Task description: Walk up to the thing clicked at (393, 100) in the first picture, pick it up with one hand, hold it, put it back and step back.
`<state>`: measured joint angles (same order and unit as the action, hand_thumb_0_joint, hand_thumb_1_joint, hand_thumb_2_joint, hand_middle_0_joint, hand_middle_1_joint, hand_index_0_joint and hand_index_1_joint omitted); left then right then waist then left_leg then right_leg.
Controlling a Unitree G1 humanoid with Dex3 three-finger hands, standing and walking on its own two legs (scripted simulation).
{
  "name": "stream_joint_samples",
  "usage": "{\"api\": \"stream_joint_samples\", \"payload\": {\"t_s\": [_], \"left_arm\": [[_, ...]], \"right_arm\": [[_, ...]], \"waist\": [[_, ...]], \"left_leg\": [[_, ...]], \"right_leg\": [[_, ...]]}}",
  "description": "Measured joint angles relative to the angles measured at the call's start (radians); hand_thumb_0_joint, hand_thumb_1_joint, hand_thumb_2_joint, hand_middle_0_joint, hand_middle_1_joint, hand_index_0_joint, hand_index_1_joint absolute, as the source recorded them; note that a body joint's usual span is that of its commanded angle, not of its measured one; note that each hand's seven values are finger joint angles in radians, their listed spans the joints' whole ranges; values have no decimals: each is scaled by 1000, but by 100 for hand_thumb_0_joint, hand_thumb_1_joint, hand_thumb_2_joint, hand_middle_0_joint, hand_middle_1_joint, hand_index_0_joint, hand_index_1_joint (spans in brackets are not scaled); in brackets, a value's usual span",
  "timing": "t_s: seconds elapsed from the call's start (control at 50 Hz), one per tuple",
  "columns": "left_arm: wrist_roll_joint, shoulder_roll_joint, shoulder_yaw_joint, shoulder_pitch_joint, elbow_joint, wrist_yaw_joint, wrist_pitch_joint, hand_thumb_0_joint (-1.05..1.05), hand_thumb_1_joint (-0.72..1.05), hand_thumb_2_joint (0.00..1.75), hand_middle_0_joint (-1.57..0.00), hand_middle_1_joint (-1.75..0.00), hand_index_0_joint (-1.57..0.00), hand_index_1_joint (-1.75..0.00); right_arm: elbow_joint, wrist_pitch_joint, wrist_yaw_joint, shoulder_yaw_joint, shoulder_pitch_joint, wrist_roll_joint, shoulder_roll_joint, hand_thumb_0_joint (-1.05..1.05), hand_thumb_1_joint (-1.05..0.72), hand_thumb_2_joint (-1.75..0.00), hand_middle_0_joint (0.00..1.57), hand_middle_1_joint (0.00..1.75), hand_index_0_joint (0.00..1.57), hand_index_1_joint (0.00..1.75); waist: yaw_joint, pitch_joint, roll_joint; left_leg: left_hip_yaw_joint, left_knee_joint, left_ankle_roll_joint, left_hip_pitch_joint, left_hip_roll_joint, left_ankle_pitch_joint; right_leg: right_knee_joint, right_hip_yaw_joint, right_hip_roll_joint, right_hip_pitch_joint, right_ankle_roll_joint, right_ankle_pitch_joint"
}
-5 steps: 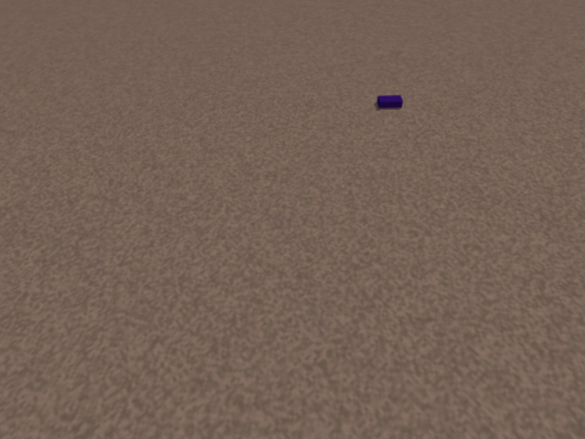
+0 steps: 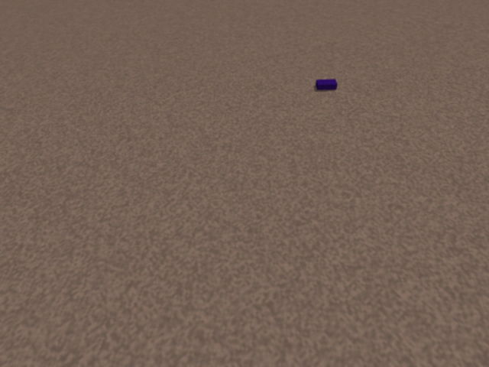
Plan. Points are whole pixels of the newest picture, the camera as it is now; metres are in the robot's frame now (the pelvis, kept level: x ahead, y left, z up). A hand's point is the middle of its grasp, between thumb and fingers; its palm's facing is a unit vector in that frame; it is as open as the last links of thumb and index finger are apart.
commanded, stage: stand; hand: left
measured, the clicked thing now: (326, 84) +2.13 -0.56 -0.76
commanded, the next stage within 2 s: walk up in 1.02 s
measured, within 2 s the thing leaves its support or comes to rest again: neither
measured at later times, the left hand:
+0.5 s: hand out of the picture +0.08 +0.25 -0.16, palm faces -0.03 -0.94 -0.34, open 7.4 cm
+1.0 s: hand out of the picture +0.08 +0.26 -0.16, palm faces -0.03 -0.94 -0.34, open 7.4 cm
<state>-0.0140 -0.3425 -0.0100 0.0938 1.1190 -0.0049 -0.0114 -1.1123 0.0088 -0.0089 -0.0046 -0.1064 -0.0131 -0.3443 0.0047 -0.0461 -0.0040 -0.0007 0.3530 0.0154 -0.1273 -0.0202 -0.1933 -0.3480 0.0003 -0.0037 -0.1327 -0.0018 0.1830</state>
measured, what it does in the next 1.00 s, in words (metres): stands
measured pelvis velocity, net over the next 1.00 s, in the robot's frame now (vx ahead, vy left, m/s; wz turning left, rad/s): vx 0.01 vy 0.01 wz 0.01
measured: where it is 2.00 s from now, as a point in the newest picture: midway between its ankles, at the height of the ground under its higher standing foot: (306, 331)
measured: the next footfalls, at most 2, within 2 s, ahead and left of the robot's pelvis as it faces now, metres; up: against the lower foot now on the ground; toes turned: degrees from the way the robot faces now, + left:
right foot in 1.38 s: +0.24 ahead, -0.26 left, +0.00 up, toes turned -7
left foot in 1.84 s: +0.47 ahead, -0.04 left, +0.00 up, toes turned +6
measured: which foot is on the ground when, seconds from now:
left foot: down 0.00-1.00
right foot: down 0.00-1.00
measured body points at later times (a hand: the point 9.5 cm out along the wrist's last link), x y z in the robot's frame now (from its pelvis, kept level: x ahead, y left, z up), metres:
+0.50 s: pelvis +0.01 +0.00 +0.00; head +0.02 +0.00 +0.45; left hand +0.09 +0.30 -0.13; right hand +0.09 -0.29 -0.13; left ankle +0.00 +0.13 -0.75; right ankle +0.00 -0.12 -0.75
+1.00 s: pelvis +0.01 +0.01 +0.00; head +0.02 +0.01 +0.45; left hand +0.09 +0.31 -0.13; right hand +0.09 -0.29 -0.13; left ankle +0.00 +0.13 -0.75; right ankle +0.00 -0.12 -0.75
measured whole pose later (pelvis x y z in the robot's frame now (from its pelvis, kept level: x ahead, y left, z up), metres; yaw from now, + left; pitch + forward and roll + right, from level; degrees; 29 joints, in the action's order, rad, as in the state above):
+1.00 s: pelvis +0.01 +0.01 +0.00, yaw +0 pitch -2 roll +0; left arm -0.01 -0.35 0.00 0.11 1.12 0.00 -0.01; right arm -1.11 0.01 -0.01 -0.01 -0.11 -0.01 -0.34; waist 0.00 -0.04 0.00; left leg 0.00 0.32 0.01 -0.10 -0.01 -0.19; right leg -0.31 0.00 0.01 -0.10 0.01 0.18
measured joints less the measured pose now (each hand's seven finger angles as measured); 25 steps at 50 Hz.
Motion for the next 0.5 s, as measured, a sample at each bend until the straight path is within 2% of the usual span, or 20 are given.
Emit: {"api": "stream_joint_samples", "payload": {"t_s": [0.5], "left_arm": [[1,-3,4,8,10,2,5,1,91,89,-20,-29,-21,-30]], "right_arm": [[-9,-2,2,1,-1,0,3,0,-90,-90,20,30,20,30]], "waist": [[-3,-4,0]], "left_leg": [[1,-24,-4,21,6,0]], "right_leg": [[25,-2,6,23,5,1]]}}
